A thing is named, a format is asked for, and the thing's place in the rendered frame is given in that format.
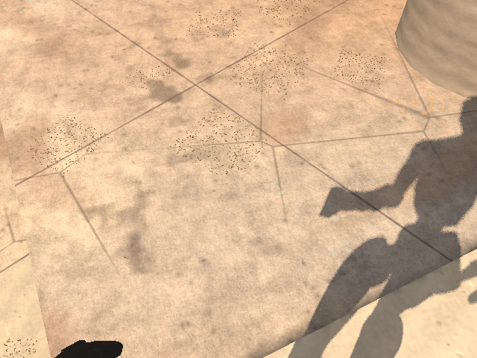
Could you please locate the robot left hand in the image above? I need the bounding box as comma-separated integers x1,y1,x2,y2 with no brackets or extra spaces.
55,340,123,358

